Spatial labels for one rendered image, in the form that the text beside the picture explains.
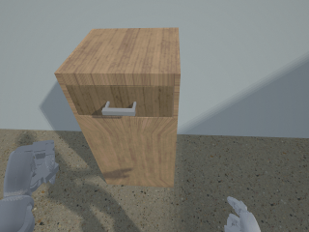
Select handle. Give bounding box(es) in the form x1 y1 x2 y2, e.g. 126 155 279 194
101 101 137 116

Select cabinet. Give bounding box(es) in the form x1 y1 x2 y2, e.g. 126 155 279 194
54 27 181 188

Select right robot hand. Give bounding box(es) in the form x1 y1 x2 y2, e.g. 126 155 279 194
224 196 261 232

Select left robot forearm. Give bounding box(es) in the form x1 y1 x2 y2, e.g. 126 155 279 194
0 194 35 232

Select left robot hand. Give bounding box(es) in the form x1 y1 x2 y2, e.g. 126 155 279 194
3 139 59 198

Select drawer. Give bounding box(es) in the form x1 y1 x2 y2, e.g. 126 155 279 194
67 85 173 118

